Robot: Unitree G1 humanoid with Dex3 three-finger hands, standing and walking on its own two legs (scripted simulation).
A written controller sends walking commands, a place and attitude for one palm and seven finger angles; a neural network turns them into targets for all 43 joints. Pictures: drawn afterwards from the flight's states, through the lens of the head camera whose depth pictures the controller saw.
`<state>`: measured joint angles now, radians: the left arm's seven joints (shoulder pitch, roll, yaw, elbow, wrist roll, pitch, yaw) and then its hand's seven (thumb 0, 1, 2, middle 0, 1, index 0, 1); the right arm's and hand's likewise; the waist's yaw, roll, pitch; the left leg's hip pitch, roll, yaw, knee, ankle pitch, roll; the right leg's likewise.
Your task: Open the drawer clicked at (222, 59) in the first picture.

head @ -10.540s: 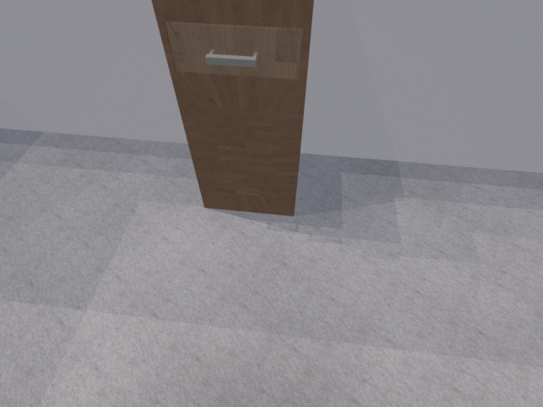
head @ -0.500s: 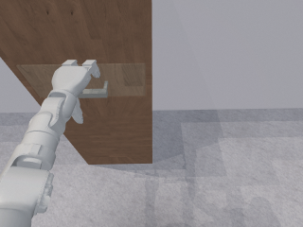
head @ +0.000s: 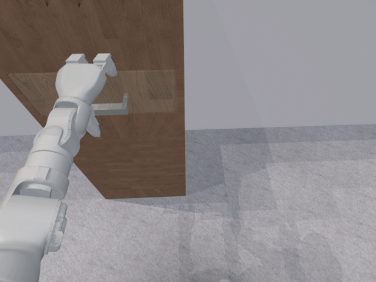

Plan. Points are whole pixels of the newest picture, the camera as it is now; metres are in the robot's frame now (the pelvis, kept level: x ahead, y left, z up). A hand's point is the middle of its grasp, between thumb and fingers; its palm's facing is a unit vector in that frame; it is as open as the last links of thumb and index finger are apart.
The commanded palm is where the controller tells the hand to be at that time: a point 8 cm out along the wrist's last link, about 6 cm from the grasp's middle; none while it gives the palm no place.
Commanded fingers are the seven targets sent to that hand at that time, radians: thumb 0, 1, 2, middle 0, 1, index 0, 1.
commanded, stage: move the hooked fingers above the handle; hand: left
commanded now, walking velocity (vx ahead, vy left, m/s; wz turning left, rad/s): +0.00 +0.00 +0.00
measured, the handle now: (99, 103) +0.54 +0.22 +0.03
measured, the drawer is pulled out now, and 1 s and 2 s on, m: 0.00 0.00 0.00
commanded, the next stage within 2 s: lower the fingers behind the handle in 1.22 s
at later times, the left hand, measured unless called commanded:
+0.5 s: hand (80, 102) +0.48 +0.23 +0.09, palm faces +0.08 -0.04 -1.00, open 13.8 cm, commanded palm +0.46 +0.24 +0.14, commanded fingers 0.00 -0.50 0.30 -0.30 -1.20 -0.30 -1.20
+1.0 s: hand (100, 99) +0.50 +0.19 +0.09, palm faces +0.11 -0.02 -0.99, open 13.6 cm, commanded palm +0.47 +0.25 +0.14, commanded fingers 0.00 -0.50 0.30 -0.30 -1.20 -0.30 -1.20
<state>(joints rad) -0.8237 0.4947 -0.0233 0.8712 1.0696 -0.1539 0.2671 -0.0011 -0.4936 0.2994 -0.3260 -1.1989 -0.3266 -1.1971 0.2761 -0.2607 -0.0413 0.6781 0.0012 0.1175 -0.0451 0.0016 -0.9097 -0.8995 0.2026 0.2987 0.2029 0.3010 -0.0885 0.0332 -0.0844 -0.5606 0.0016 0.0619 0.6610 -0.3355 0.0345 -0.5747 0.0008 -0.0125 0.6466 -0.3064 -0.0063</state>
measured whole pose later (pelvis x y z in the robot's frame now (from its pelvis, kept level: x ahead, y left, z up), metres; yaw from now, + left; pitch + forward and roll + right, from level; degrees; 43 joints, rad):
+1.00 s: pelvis +0.00 +0.01 +0.00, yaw -1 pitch +15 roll -1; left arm -0.83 0.47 -0.05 0.92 1.09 -0.11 0.31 0.00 -0.49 0.30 -0.43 -1.27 -0.35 -1.23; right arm 0.28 -0.25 -0.02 0.69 0.00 0.13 -0.04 0.00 -0.91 -0.90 0.20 0.30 0.20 0.30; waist -0.08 0.06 -0.09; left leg -0.59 0.00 0.08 0.67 -0.34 0.04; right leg -0.61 0.00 0.01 0.65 -0.30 0.00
